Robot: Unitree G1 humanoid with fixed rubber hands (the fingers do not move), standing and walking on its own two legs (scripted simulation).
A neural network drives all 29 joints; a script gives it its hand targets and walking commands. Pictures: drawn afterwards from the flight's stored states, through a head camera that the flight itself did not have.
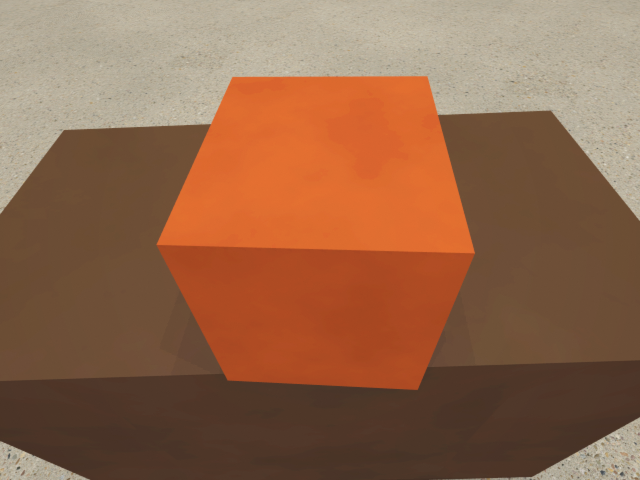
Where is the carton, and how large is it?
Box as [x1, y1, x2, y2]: [157, 76, 474, 389]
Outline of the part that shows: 427,76 232,77 157,242 157,246 228,380 417,389 474,253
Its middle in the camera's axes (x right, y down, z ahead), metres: +0.01 -0.01 +0.49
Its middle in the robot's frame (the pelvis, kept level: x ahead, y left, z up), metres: +0.40 +0.01 +0.11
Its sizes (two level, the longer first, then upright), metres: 0.286 0.246 0.271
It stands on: a pedestal, 0.75 m high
